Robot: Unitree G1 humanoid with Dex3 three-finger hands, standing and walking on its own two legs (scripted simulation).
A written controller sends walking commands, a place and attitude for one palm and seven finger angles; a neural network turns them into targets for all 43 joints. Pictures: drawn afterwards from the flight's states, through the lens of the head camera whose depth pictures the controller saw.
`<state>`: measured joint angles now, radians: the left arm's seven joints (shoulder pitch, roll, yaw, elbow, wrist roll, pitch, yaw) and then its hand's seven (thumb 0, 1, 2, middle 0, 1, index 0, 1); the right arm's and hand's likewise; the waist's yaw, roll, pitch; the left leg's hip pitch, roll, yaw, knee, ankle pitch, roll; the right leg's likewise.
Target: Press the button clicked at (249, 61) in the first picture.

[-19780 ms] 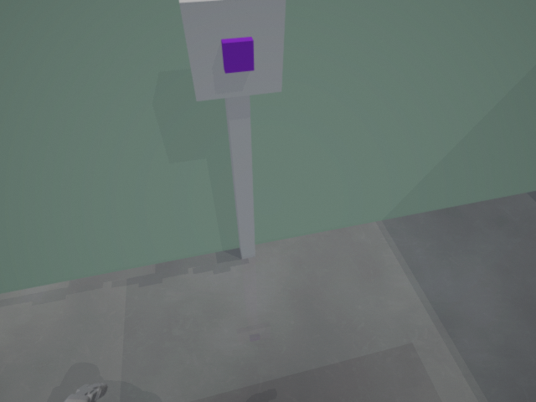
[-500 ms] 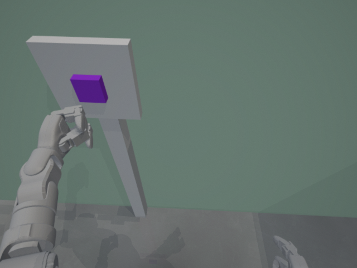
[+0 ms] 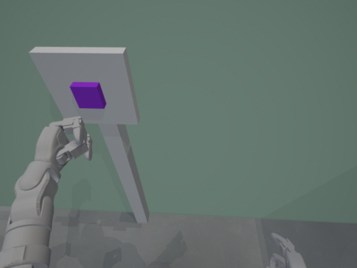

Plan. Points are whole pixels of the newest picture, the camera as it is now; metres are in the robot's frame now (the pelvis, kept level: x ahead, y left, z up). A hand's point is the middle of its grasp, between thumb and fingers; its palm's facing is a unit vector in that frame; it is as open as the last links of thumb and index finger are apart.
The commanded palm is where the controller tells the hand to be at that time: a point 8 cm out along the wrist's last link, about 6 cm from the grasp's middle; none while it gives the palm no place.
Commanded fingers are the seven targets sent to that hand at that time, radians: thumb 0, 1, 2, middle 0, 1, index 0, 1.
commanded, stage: draw the hand back to the body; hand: left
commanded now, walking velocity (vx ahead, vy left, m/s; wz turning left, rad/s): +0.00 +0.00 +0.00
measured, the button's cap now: (89, 94) +0.48 +0.25 +0.16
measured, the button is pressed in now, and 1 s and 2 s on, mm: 0 0 0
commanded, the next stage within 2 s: step back with the hand held close in 1.34 s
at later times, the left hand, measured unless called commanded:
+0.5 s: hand (58, 176) +0.24 +0.23 +0.15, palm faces +0.25 -0.95 -0.21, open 3.1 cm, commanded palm +0.20 +0.28 +0.16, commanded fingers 0.00 0.90 0.90 -1.30 -1.50 -1.30 -1.50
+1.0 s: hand (35, 193) +0.20 +0.24 +0.17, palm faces +0.37 -0.86 -0.36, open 3.1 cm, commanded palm +0.15 +0.29 +0.19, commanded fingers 0.00 0.90 0.90 -1.30 -1.50 -1.30 -1.50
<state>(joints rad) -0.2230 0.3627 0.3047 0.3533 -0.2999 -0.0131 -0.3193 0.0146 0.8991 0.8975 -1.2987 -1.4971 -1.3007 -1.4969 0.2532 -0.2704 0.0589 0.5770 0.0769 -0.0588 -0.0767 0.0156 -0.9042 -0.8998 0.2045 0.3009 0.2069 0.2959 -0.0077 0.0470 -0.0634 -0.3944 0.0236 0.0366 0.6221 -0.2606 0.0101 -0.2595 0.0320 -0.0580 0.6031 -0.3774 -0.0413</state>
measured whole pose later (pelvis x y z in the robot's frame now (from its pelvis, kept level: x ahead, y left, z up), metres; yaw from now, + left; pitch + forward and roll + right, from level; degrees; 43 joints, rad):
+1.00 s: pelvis +0.01 +0.01 +0.02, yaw +0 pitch -5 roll +0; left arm 0.50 0.32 0.25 -0.42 -0.08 -0.09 0.09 0.01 0.89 0.90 -1.30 -1.50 -1.31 -1.50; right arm 0.19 -0.24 0.04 0.62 0.01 -0.05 -0.06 0.02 -0.90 -0.90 0.20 0.30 0.21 0.30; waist 0.06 0.07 0.02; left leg -0.13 0.00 0.05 0.40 -0.19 0.02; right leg 0.02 0.02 -0.04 0.35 -0.28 -0.03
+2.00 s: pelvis -0.04 +0.03 +0.01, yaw -1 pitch +0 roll -2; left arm 0.64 0.41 0.35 -0.58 -0.07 -0.17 0.13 0.01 0.89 0.90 -1.30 -1.50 -1.31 -1.50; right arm 0.20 -0.23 0.01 0.51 0.03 0.03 -0.07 0.02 -0.91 -0.90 0.20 0.30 0.20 0.30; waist 0.00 0.03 0.01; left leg -0.37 0.02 0.05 0.50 -0.14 0.05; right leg -0.23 0.03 -0.04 0.46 -0.24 0.00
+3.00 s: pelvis -0.22 +0.06 +0.01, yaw -3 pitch +0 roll -2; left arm 0.63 0.45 0.39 -0.58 -0.07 -0.18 0.12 0.01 0.89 0.90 -1.31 -1.50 -1.31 -1.50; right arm 0.27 -0.19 0.02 0.59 0.00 -0.08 -0.06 0.02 -0.90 -0.90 0.20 0.30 0.21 0.30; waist -0.06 -0.03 -0.04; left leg -0.40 -0.03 0.02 0.42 -0.09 0.03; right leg -0.18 0.06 -0.01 0.51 -0.45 -0.03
